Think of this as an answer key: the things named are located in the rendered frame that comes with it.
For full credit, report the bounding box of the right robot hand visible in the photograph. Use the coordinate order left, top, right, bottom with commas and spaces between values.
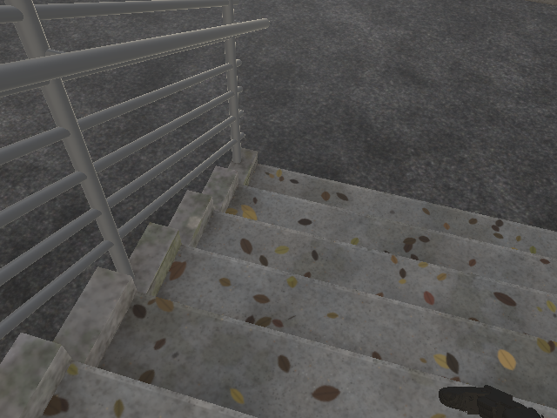
439, 385, 544, 418

